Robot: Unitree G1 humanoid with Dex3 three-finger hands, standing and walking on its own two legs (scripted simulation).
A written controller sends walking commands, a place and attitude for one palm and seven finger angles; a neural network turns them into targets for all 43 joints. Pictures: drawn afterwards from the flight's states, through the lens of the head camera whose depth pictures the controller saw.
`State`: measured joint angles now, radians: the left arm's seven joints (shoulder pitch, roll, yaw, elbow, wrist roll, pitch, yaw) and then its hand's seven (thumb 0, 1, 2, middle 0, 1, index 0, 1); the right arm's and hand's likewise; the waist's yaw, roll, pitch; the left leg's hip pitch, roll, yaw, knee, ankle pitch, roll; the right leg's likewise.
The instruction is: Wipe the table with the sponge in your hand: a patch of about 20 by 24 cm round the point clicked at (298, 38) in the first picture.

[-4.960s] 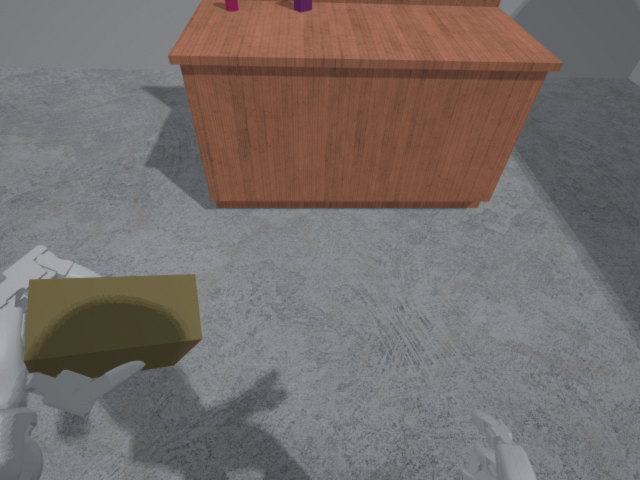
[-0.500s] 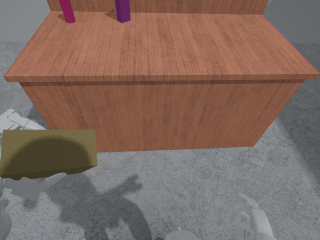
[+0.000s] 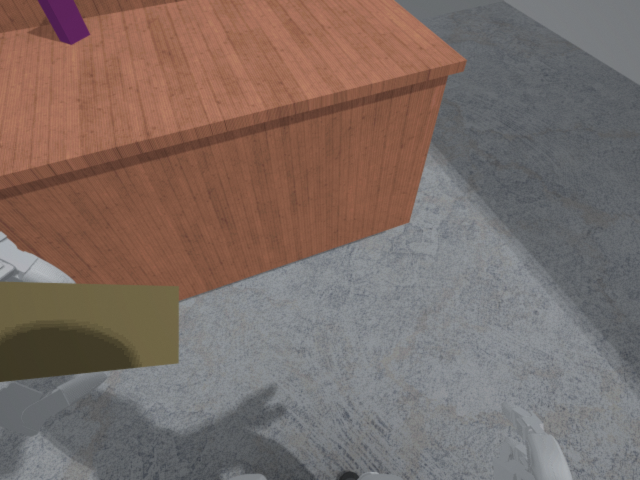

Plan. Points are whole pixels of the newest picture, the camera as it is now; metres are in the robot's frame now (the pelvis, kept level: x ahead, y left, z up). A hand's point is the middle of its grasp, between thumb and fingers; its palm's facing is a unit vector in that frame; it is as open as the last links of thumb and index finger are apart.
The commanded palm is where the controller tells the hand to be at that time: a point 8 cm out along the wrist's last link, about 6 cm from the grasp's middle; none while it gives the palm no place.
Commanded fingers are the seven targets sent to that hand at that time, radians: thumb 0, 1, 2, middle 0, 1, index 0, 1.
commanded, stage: take the last steps up to it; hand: left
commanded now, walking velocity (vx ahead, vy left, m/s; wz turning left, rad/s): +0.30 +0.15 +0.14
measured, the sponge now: (103, 333) +0.23 +0.19 +0.16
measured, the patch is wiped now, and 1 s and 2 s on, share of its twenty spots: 0.00 0.00 0.00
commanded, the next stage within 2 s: none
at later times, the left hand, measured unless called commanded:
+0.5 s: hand (55, 364) +0.20 +0.21 +0.17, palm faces +0.41 -0.79 -0.45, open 10.3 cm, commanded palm +0.14 +0.26 +0.18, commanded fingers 0.00 0.10 1.30 -1.20 -1.60 -1.20 -1.60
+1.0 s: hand (7, 257) +0.30 +0.29 +0.18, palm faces +0.42 -0.81 -0.42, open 10.3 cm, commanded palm +0.24 +0.33 +0.18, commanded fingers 0.00 0.10 1.30 -1.20 -1.60 -1.20 -1.60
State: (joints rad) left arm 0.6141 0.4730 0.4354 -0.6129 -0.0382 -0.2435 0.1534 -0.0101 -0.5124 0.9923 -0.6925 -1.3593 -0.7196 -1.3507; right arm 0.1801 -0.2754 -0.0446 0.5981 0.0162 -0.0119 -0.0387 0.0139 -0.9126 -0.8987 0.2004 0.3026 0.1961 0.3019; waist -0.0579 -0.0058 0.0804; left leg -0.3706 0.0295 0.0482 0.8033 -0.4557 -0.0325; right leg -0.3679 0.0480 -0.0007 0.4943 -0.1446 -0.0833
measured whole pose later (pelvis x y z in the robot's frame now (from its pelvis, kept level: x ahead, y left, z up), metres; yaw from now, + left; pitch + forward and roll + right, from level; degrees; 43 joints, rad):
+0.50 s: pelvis -0.01 -0.03 +0.00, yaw +3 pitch -1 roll +2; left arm 0.43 0.33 0.32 -0.39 -0.01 -0.26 0.12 -0.01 -0.51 0.99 -0.69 -1.36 -0.72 -1.35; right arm 0.17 -0.19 0.01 0.68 0.00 -0.05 -0.03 0.01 -0.91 -0.90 0.21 0.30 0.20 0.30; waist 0.01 0.04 0.05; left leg -0.53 0.04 0.01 1.17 -0.28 -0.02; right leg -0.26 -0.05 -0.13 0.53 -0.26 -0.05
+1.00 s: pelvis +0.08 +0.05 +0.00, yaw +1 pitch +0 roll +0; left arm 0.46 0.38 0.36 -0.51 -0.01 -0.24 0.16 -0.01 -0.51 0.99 -0.69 -1.36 -0.72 -1.35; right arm 0.20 -0.13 0.01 0.62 0.01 -0.12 -0.04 0.01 -0.91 -0.90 0.20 0.30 0.20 0.30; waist 0.00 -0.03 0.04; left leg -0.20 0.05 0.16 0.51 -0.31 0.01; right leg -0.46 -0.09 -0.13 0.97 -0.44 0.03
